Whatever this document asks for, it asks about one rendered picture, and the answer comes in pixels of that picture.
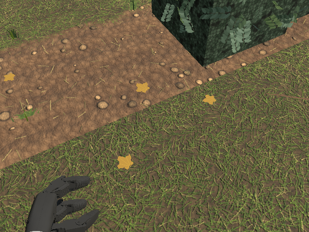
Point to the left robot hand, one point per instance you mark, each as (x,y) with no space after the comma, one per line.
(46,209)

